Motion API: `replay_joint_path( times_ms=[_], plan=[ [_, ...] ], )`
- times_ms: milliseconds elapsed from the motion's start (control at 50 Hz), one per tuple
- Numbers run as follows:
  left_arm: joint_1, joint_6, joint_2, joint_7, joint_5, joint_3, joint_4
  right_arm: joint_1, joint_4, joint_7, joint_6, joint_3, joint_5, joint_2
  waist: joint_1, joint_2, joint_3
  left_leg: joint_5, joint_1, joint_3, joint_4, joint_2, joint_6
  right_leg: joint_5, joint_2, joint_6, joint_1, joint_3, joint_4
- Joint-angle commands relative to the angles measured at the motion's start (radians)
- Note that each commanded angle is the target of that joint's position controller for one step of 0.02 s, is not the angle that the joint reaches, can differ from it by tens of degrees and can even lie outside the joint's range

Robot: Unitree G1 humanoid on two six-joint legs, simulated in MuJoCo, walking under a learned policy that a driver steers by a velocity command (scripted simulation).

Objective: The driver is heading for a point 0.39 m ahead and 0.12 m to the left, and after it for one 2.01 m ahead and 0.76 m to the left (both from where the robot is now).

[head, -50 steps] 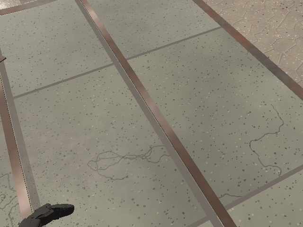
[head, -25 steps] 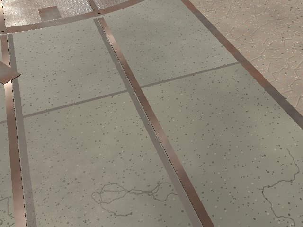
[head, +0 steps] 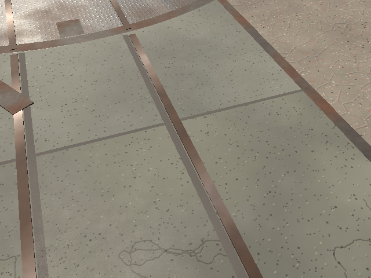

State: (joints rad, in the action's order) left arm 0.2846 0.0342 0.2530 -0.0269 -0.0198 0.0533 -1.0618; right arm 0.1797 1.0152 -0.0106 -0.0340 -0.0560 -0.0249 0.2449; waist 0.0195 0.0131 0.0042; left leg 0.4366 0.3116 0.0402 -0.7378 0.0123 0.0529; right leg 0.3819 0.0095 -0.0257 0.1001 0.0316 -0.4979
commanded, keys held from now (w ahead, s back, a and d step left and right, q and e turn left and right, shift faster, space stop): w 0.42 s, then w+q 0.58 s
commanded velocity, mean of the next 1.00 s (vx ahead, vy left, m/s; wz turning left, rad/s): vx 0.45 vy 0.00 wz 0.22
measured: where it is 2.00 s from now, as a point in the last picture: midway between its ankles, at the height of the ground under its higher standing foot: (122, 171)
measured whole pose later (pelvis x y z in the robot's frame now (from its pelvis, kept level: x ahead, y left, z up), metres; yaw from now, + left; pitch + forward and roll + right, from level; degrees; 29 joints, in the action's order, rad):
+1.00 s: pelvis +0.47 +0.01 +0.01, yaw +16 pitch +1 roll -3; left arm 0.29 0.09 0.25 -0.02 0.01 0.07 -1.02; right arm 0.10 0.85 0.02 -0.03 -0.08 -0.02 0.25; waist 0.06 -0.02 0.02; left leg 0.00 0.68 0.00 -0.75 0.14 0.04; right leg 0.28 -0.02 0.00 -0.06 0.26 -0.22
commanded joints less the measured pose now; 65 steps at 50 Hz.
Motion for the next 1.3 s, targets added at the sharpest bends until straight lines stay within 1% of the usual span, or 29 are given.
replay_joint_path(
  times_ms=[20,60,80,100,120,160,220,360,480,520,560,580,600,620,640,680,720,800,980,1060,1100,1120,1140,1160,1180,1200,1220,1240,1300],
  plan=[
    [-0.041,0.030,0.168,0.006,-0.013,0.033,0.043,-0.104,-0.072,0.021,-0.051,-0.016,-0.011,0.074,-0.014,0.101,0.154,-0.008,0.141,-0.004,0.114,0.049,0.026,0.110,0.281,-0.175,0.040,-0.316,0.277],
    [-0.088,0.023,0.170,0.013,-0.013,0.034,0.059,0.079,0.013,0.022,-0.048,-0.036,-0.002,0.089,-0.093,0.077,0.070,-0.204,-0.229,0.070,0.228,-0.041,0.008,-0.060,0.174,-0.123,0.215,-0.172,0.162],
    [-0.115,0.027,0.141,0.014,-0.007,0.024,0.070,0.195,0.043,0.018,-0.045,-0.055,0.002,0.131,-0.145,-0.004,0.024,-0.194,-0.369,-0.034,0.273,0.014,0.031,-0.200,0.110,-0.080,0.298,-0.083,-0.029],
    [-0.123,0.037,0.066,0.013,0.004,0.004,0.110,0.312,0.060,0.015,-0.046,-0.081,0.003,0.243,-0.163,-0.303,-0.032,-0.092,-0.515,-0.452,0.451,0.251,0.153,-0.071,-0.026,0.007,0.500,0.055,-0.397],
    [-0.146,0.050,0.077,0.012,-0.004,0.008,0.128,0.338,0.067,0.027,-0.060,-0.056,0.015,0.199,-0.160,-0.295,-0.062,-0.030,-0.529,-0.731,0.558,0.371,0.244,0.191,-0.055,0.010,0.612,-0.068,-0.628],
    [-0.127,0.067,0.103,0.026,-0.038,0.016,0.116,0.175,0.018,0.030,-0.081,-0.025,0.017,0.121,-0.077,-0.132,0.047,-0.012,-0.430,-0.536,0.549,0.331,0.191,0.046,0.061,-0.044,0.699,-0.117,-0.738],
    [-0.133,0.061,0.102,0.029,-0.014,0.031,0.102,0.135,0.002,0.034,-0.080,-0.002,0.025,0.083,-0.042,-0.103,0.077,-0.281,-0.329,-0.291,0.585,0.235,0.119,-0.142,0.122,-0.045,0.615,-0.083,-0.589],
    [-0.344,0.043,0.030,0.042,-0.001,0.011,0.178,0.227,0.017,-0.003,-0.061,-0.005,0.029,0.133,-0.078,-0.087,0.110,-0.477,-0.273,-0.122,0.642,0.190,0.123,-0.372,0.082,0.021,0.581,-0.012,-0.210],
    [-0.468,0.059,0.055,0.068,-0.009,0.005,0.241,0.290,0.043,-0.008,-0.048,-0.017,0.008,0.130,-0.080,-0.087,0.152,-0.535,-0.365,-0.121,0.607,0.245,0.121,-0.391,0.055,-0.016,0.549,-0.025,-0.045],
    [-0.415,0.070,0.095,0.071,-0.010,0.020,0.239,0.259,0.030,-0.010,-0.040,-0.028,0.006,0.154,-0.032,-0.106,0.106,-0.702,-0.400,-0.132,0.527,0.259,0.106,-0.336,0.028,-0.034,0.445,-0.020,-0.014],
    [-0.168,0.072,0.165,0.059,-0.011,0.060,0.175,0.221,0.012,-0.009,-0.029,-0.028,0.012,0.152,0.096,-0.129,-0.055,-0.961,-0.338,-0.098,0.255,0.200,0.067,-0.318,-0.027,-0.073,0.095,0.019,-0.007],
    [0.033,0.071,0.226,0.046,0.002,0.081,0.133,0.212,-0.014,-0.007,-0.028,-0.014,0.025,0.122,0.168,-0.086,-0.206,-0.749,-0.125,-0.076,-0.025,0.144,0.032,-0.283,0.111,-0.124,-0.239,-0.125,-0.054],
    [0.133,0.065,0.301,0.046,0.021,0.096,0.105,0.354,-0.026,0.000,-0.042,0.023,0.016,-0.033,0.094,0.186,-0.395,-0.099,0.240,-0.046,-0.411,-0.037,-0.039,-0.013,0.387,-0.268,-0.575,-0.600,0.060],
    [0.107,0.066,0.210,0.049,0.017,0.066,0.109,0.312,-0.016,0.002,-0.061,0.008,-0.012,0.038,0.113,0.200,-0.398,0.129,0.323,-0.182,-0.573,-0.033,-0.026,0.108,0.403,-0.261,-0.512,-0.778,0.216],
    [0.002,0.070,0.154,0.047,0.009,0.049,0.122,0.223,-0.051,-0.001,-0.069,-0.015,-0.036,0.105,0.090,0.168,-0.214,0.069,0.411,-0.169,-0.627,0.021,-0.011,0.124,0.378,-0.209,-0.364,-0.618,0.241],
    [-0.139,0.083,0.085,0.050,0.019,0.029,0.137,0.150,-0.069,-0.016,-0.066,-0.027,-0.019,0.101,0.026,0.064,-0.058,-0.088,0.341,-0.138,-0.551,0.111,0.005,-0.060,0.314,-0.154,-0.061,-0.365,0.294],
    [-0.179,0.091,0.051,0.053,0.035,0.022,0.123,0.198,-0.060,-0.016,-0.034,-0.034,-0.015,0.055,-0.032,0.095,-0.027,-0.140,0.230,-0.147,-0.489,0.151,0.015,-0.149,0.263,-0.130,0.077,-0.206,0.343],
    [-0.155,0.095,0.099,0.031,0.034,0.035,0.102,0.114,-0.119,-0.016,0.003,-0.043,-0.007,0.052,-0.048,0.057,0.044,-0.239,0.323,-0.149,-0.390,0.170,-0.005,-0.225,0.268,-0.159,0.124,-0.071,0.413],
    [-0.003,0.062,0.169,-0.001,0.019,0.051,0.094,-0.177,-0.241,0.047,-0.013,-0.017,0.004,0.032,0.045,-0.004,0.111,-0.458,0.409,-0.023,0.025,0.126,-0.009,-0.393,0.275,-0.131,-0.091,0.146,0.379],
    [-0.001,0.031,0.211,0.001,0.002,0.067,0.108,-0.180,-0.294,0.070,-0.007,-0.029,0.000,0.075,0.008,0.046,0.070,-0.281,0.314,0.059,0.084,0.051,0.045,-0.786,0.303,-0.097,-0.210,0.199,0.212],
    [-0.037,0.013,0.229,-0.002,-0.006,0.071,0.126,0.019,-0.260,0.069,-0.004,-0.069,-0.007,0.145,-0.115,0.062,-0.051,-0.254,0.039,0.113,0.130,-0.045,0.098,-1.055,0.274,-0.063,-0.178,0.236,-0.088],
    [-0.033,0.013,0.215,-0.003,0.001,0.064,0.137,0.192,-0.214,0.052,0.000,-0.109,-0.010,0.220,-0.193,0.017,-0.144,-0.295,-0.251,0.051,0.176,-0.059,0.140,-0.916,0.235,-0.017,-0.012,0.244,-0.351],
    [0.035,0.031,0.076,0.006,0.043,0.025,0.186,0.236,-0.199,0.033,0.004,-0.136,-0.013,0.344,-0.113,-0.248,-0.212,-0.243,-0.577,-0.422,0.217,0.199,0.277,-0.120,0.091,0.047,0.410,0.222,-0.725],
    [0.005,0.081,0.071,0.020,0.016,0.011,0.222,0.247,-0.239,0.040,-0.014,-0.118,0.003,0.328,-0.102,-0.225,-0.377,-0.069,-0.730,-0.896,0.422,0.339,0.403,0.235,-0.046,0.054,0.618,-0.037,-0.913],
    [-0.140,0.111,0.145,0.030,-0.030,0.030,0.254,0.239,-0.233,0.048,-0.028,-0.093,0.016,0.248,-0.148,-0.112,-0.278,-0.124,-0.693,-0.792,0.477,0.320,0.331,0.154,0.005,0.023,0.734,-0.109,-0.934],
    [-0.164,0.126,0.137,0.030,-0.034,0.027,0.261,0.188,-0.235,0.046,-0.039,-0.084,0.014,0.213,-0.118,-0.084,-0.174,-0.213,-0.567,-0.640,0.463,0.282,0.293,0.059,0.050,-0.001,0.748,-0.103,-0.865],
    [-0.150,0.127,0.137,0.021,-0.008,0.031,0.238,0.103,-0.255,0.044,-0.043,-0.073,0.010,0.173,-0.068,-0.020,-0.114,-0.314,-0.412,-0.513,0.458,0.234,0.258,-0.011,0.094,0.000,0.674,-0.107,-0.778],
    [-0.127,0.116,0.151,0.017,0.007,0.042,0.228,0.046,-0.274,0.040,-0.045,-0.062,0.016,0.142,-0.028,-0.034,-0.087,-0.406,-0.290,-0.431,0.471,0.200,0.239,-0.053,0.123,0.006,0.586,-0.113,-0.703],
    [-0.124,0.076,0.126,0.018,0.025,0.045,0.238,0.046,-0.284,0.023,-0.050,-0.061,0.014,0.154,0.003,-0.036,-0.063,-0.521,-0.157,-0.349,0.515,0.159,0.239,-0.115,0.123,0.046,0.503,-0.096,-0.573]
  ],
)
